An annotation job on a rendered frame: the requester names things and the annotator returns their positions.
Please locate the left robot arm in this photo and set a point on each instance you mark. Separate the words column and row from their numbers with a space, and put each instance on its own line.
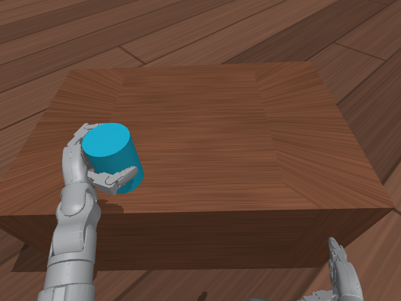
column 69, row 275

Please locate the left robot hand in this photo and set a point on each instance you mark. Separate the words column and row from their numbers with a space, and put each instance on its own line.
column 76, row 166

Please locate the right robot hand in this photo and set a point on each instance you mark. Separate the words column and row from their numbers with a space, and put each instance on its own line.
column 343, row 277

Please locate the can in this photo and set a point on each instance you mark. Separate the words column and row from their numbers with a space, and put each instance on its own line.
column 110, row 149

